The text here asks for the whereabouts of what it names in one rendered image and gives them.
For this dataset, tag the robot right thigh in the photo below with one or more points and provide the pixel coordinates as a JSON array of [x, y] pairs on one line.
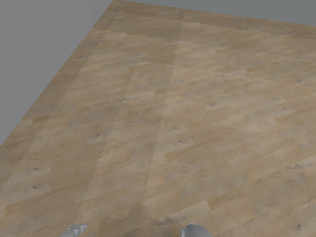
[[193, 230]]

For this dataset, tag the left robot hand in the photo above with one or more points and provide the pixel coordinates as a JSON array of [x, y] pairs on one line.
[[75, 230]]

